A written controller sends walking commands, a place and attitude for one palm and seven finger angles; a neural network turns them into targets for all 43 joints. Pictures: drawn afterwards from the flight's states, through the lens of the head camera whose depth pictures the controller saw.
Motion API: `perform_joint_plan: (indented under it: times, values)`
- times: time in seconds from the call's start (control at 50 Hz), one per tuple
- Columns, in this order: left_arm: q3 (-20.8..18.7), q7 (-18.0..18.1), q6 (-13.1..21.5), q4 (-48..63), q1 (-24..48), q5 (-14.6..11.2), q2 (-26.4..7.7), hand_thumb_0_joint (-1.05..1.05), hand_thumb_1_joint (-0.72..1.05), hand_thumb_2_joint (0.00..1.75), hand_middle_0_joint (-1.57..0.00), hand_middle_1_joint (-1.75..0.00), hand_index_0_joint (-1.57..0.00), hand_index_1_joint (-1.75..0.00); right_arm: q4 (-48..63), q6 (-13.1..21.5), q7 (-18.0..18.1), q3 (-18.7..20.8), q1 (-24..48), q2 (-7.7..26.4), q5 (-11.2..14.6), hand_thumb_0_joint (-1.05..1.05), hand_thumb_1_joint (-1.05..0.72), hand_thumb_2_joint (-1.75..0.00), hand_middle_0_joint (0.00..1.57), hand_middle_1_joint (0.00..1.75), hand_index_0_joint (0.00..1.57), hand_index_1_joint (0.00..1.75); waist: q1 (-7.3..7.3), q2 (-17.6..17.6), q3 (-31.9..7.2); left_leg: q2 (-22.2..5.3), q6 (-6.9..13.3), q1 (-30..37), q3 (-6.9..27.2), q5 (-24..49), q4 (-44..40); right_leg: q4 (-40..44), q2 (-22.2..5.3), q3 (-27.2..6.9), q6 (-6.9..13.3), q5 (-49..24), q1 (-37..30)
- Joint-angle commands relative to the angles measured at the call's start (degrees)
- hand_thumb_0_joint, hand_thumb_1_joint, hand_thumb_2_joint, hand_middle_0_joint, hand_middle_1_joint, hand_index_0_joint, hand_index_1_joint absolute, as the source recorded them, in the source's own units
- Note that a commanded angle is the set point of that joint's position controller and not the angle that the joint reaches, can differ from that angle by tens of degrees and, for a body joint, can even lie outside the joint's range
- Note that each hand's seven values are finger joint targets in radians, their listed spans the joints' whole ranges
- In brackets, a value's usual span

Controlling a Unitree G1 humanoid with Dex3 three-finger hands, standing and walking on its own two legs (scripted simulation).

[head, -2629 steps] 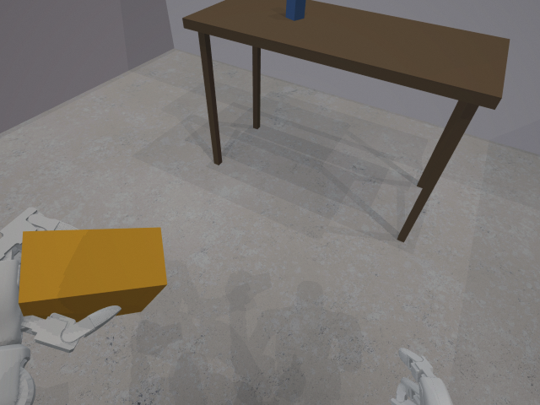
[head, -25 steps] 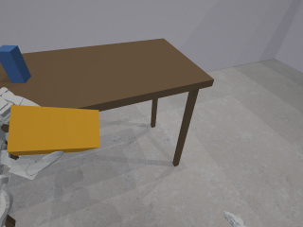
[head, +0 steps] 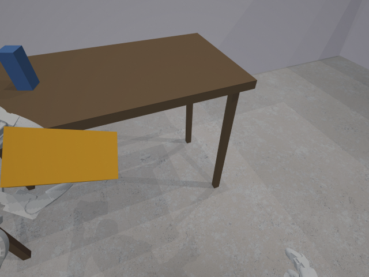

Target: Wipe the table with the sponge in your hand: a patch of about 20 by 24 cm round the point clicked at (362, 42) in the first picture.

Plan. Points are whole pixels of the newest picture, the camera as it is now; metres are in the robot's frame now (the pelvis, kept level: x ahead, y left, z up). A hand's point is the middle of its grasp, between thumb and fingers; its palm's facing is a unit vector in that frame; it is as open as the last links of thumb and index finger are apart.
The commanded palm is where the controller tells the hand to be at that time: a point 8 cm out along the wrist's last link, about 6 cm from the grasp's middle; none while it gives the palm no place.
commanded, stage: stand and wait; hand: left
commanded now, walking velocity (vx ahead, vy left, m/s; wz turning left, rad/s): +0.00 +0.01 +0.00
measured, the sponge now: (76, 160) +0.23 +0.18 +0.22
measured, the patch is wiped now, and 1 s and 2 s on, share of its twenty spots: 1.00 1.00 1.00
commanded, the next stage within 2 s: none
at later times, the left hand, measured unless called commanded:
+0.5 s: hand (39, 138) +0.26 +0.25 +0.23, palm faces +0.44 -0.81 -0.39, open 10.4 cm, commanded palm +0.20 +0.29 +0.25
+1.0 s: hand (25, 147) +0.25 +0.26 +0.23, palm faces +0.44 -0.82 -0.37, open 10.4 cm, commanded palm +0.19 +0.30 +0.25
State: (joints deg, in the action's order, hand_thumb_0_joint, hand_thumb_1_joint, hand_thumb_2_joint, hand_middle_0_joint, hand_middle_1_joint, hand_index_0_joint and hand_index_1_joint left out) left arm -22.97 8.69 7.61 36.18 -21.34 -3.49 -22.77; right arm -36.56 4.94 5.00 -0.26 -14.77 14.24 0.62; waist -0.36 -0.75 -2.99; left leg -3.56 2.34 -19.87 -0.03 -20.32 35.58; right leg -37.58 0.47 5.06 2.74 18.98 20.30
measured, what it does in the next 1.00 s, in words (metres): stands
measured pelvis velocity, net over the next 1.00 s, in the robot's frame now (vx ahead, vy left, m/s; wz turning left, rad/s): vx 0.03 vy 0.03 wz -0.01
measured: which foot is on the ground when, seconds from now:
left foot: down 0.00-1.00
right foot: down 0.00-1.00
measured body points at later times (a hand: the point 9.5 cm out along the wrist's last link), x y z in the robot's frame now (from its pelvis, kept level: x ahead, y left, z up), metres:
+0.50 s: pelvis +0.04 +0.01 +0.01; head +0.05 +0.01 +0.46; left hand +0.23 +0.29 +0.25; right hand +0.23 -0.21 -0.07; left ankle +0.04 +0.14 -0.72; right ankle +0.03 -0.09 -0.72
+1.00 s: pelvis +0.03 +0.03 +0.02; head +0.03 +0.03 +0.47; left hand +0.22 +0.30 +0.25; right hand +0.20 -0.21 -0.06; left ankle +0.04 +0.14 -0.72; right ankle +0.03 -0.09 -0.72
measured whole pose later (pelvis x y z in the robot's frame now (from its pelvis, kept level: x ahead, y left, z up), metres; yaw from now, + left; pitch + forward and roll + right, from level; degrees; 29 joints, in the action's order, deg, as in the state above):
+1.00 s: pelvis +0.03 +0.03 +0.02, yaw +0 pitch +1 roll -1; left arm -22.7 9.3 7.2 33.3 -23.7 -3.4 -22.0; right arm -34.8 3.0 3.8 -0.9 -10.5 12.4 0.7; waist -0.5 -1.4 -1.1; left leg -1.7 0.0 -15.7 -0.6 -13.9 29.0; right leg -25.2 0.6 2.5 0.3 12.6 13.3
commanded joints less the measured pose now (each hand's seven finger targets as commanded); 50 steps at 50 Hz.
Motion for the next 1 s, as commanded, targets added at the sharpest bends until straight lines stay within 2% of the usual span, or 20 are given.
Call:
perform_joint_plan:
  times: [0.0,0.02,0.04,0.06,0.08,0.1,0.14,0.16,0.18,0.2,0.22,0.26,0.32,0.4,0.5,0.64,0.76,0.8,0.84,0.98]
  values:
    - [-7.49,2.12,1.67,7.72,10.03,-0.13,-11.72,0.00,0.10,1.30,-1.20,-1.60,-1.20,-1.60,10.01,3.13,0.67,1.68,8.44,5.16,0.84,0.00,-0.90,-0.90,0.20,0.30,0.20,0.30,-0.14,-11.33,-2.69,-7.47,3.68,-4.07,12.87,-23.13,-17.67,1.41,0.78,-2.89,-2.19,9.63,-4.20]
    - [-6.52,1.91,1.06,4.45,8.00,0.11,-9.62,0.00,0.10,1.30,-1.20,-1.60,-1.20,-1.60,10.18,3.05,0.43,1.71,8.79,5.07,0.69,0.00,-0.90,-0.90,0.20,0.30,0.20,0.30,0.10,-9.23,1.48,-5.46,2.46,-9.31,10.72,-21.69,-14.84,6.19,0.29,-3.40,-1.63,7.84,-6.90]
    - [-6.66,1.62,0.95,2.47,6.09,0.17,-9.79,0.00,0.10,1.30,-1.20,-1.60,-1.20,-1.60,10.24,2.83,0.02,1.71,8.97,4.87,0.44,0.00,-0.90,-0.90,0.20,0.30,0.20,0.30,0.25,-2.26,3.23,-2.12,1.05,-12.02,6.22,-17.34,-7.18,12.50,-2.36,-8.19,-0.21,9.42,-7.64]
    - [-6.40,1.27,1.38,2.98,5.55,0.11,-9.72,0.00,0.10,1.30,-1.20,-1.60,-1.20,-1.60,10.43,2.60,-0.52,2.14,8.84,4.47,0.27,0.00,-0.90,-0.90,0.20,0.30,0.20,0.30,0.02,8.44,3.51,1.44,-0.54,-13.28,2.29,-9.09,5.81,20.30,-8.83,-20.02,3.00,14.48,-6.94]
    - [-6.49,1.07,1.70,4.35,6.82,0.05,-10.63,0.00,0.10,1.30,-1.20,-1.60,-1.20,-1.60,9.72,2.70,-1.22,2.09,8.45,4.39,0.46,0.00,-0.90,-0.90,0.20,0.30,0.20,0.30,-0.42,14.21,2.49,2.09,-1.36,-12.26,-0.17,-2.06,15.46,25.38,-16.64,-28.89,5.55,11.94,-6.61]
    - [-6.64,0.92,2.43,5.82,8.30,0.06,-10.86,0.00,0.10,1.30,-1.20,-1.60,-1.20,-1.60,9.35,2.94,-1.78,2.02,8.97,4.48,0.55,0.00,-0.90,-0.90,0.20,0.30,0.20,0.30,-0.77,10.82,0.91,0.81,-1.63,-10.96,1.15,-0.15,16.67,24.77,-17.99,-27.52,6.57,3.86,-7.84]
    - [-6.74,0.65,3.32,9.42,9.15,-0.21,-11.50,0.00,0.10,1.30,-1.20,-1.60,-1.20,-1.60,9.35,2.92,-2.02,1.72,9.04,4.15,0.65,0.00,-0.90,-0.90,0.20,0.30,0.20,0.30,-1.09,4.35,0.94,-1.19,-0.56,-1.68,2.07,1.74,4.33,18.68,-16.65,-19.70,5.40,-7.88,-4.61]
    - [-6.43,0.89,3.65,10.51,9.06,-0.13,-11.21,0.00,0.10,1.30,-1.20,-1.60,-1.20,-1.60,9.11,2.97,-1.75,1.54,9.10,4.16,0.38,0.00,-0.90,-0.90,0.20,0.30,0.20,0.30,-1.50,1.40,-0.36,-0.67,-0.20,4.25,1.57,6.02,-2.88,15.07,-13.93,-15.60,3.45,-7.91,-3.19]
    - [-6.58,1.21,4.15,11.28,8.64,-0.16,-11.26,0.00,0.10,1.30,-1.20,-1.60,-1.20,-1.60,9.50,3.08,-1.36,1.62,9.96,4.66,0.03,0.00,-0.90,-0.90,0.20,0.30,0.20,0.30,-1.05,-3.08,-0.64,-1.25,0.28,6.21,3.87,6.99,-8.11,11.90,-9.39,-11.93,1.41,-5.85,-2.65]
    - [-6.44,1.37,4.23,11.63,7.61,-0.28,-10.78,0.00,0.10,1.30,-1.20,-1.60,-1.20,-1.60,10.33,3.19,-0.94,2.00,11.03,5.77,-0.03,0.00,-0.90,-0.90,0.20,0.30,0.20,0.30,-0.41,-9.37,-0.05,-4.63,1.60,7.32,9.45,7.33,-12.27,8.25,-5.24,-8.98,-0.47,-4.98,-0.99]
    - [-7.01,1.67,4.47,12.50,7.68,-0.16,-11.04,0.00,0.10,1.30,-1.20,-1.60,-1.20,-1.60,10.52,3.22,-0.95,1.84,10.78,5.96,0.36,0.00,-0.90,-0.90,0.20,0.30,0.20,0.30,0.50,-10.34,-2.28,-7.02,2.58,6.66,12.70,6.75,-13.79,6.90,-2.48,-6.55,-2.06,-4.88,-2.46]
    - [-7.19,1.79,3.43,8.12,6.39,0.38,-10.22,0.00,0.10,1.30,-1.20,-1.60,-1.20,-1.60,10.21,3.28,-0.98,1.45,9.43,4.69,0.62,0.00,-0.90,-0.90,0.20,0.30,0.20,0.30,0.06,-6.01,-3.61,-4.95,1.79,4.64,9.22,14.28,-11.36,6.90,-1.30,-4.97,-2.76,-11.06,-6.89]
    - [-7.54,1.39,3.38,7.06,5.25,0.10,-10.16,0.00,0.10,1.30,-1.20,-1.60,-1.20,-1.60,10.08,3.01,-1.23,1.93,9.75,4.79,0.68,0.00,-0.90,-0.90,0.20,0.30,0.20,0.30,-0.24,-1.60,-6.06,-2.91,0.12,5.78,5.35,20.84,-6.55,10.60,-4.17,-8.63,-1.67,-20.30,-10.97]
    - [-6.74,0.90,3.24,8.52,3.35,-0.23,-9.67,0.00,0.10,1.30,-1.20,-1.60,-1.20,-1.60,10.83,2.51,-1.57,2.01,10.50,4.67,0.63,0.00,-0.90,-0.90,0.20,0.30,0.20,0.30,-0.53,-2.42,-6.98,-2.22,-0.75,7.60,3.83,23.50,-6.09,11.26,-5.88,-9.52,-1.06,-25.54,-11.86]
    - [-8.13,1.13,3.20,11.10,1.80,-0.38,-11.12,0.00,0.10,1.30,-1.20,-1.60,-1.20,-1.60,11.67,1.79,-1.37,1.81,11.44,4.60,0.55,0.00,-0.90,-0.90,0.20,0.30,0.20,0.30,-0.10,-3.67,-7.29,-2.95,-0.53,8.86,4.62,25.42,-8.42,11.27,-4.60,-8.13,-1.65,-23.80,-11.35]
    - [-7.38,1.47,3.00,9.83,2.13,-0.50,-10.13,0.00,0.10,1.30,-1.20,-1.60,-1.20,-1.60,11.72,1.15,-0.96,1.84,11.29,4.61,0.62,0.00,-0.90,-0.90,0.20,0.30,0.20,0.30,-0.07,-3.78,-7.16,-3.02,-0.77,8.67,4.14,23.18,-9.42,12.69,-4.23,-8.06,-1.91,-21.60,-11.55]
    - [-6.26,1.41,2.66,8.46,3.06,-0.48,-9.50,0.00,0.10,1.30,-1.20,-1.60,-1.20,-1.60,11.65,0.95,-0.86,1.88,11.63,4.82,0.59,0.00,-0.90,-0.90,0.20,0.30,0.20,0.30,-0.16,-1.64,-5.27,-2.38,-0.90,6.89,4.04,17.24,-9.82,15.26,-4.76,-9.06,-1.88,-17.78,-10.40]
    - [-6.08,1.47,2.75,9.12,4.20,-0.29,-9.73,0.00,0.10,1.30,-1.20,-1.60,-1.20,-1.60,11.73,1.08,-0.77,1.97,12.11,5.19,0.45,0.00,-0.90,-0.90,0.20,0.30,0.20,0.30,-0.17,-3.95,-4.12,-2.08,-0.95,6.25,4.45,13.77,-10.62,15.96,-4.93,-9.37,-1.48,-14.65,-9.19]
    - [-6.07,1.65,2.96,8.94,4.17,-0.24,-9.65,0.00,0.10,1.30,-1.20,-1.60,-1.20,-1.60,11.55,1.04,-0.69,1.72,11.86,4.82,0.31,0.00,-0.90,-0.90,0.20,0.30,0.20,0.30,-0.03,-3.24,-4.09,-2.19,-0.78,5.38,4.60,11.26,-11.65,16.19,-4.43,-8.95,-1.71,-12.61,-9.39]
    - [-6.53,1.92,3.33,8.75,2.88,-0.21,-9.73,0.00,0.10,1.30,-1.20,-1.60,-1.20,-1.60,11.33,1.21,-0.68,1.78,11.71,4.73,0.17,0.00,-0.90,-0.90,0.20,0.30,0.20,0.30,0.05,-3.18,-4.74,-2.17,-0.81,4.83,4.76,11.23,-12.18,16.22,-4.22,-8.41,-1.80,-12.35,-10.18]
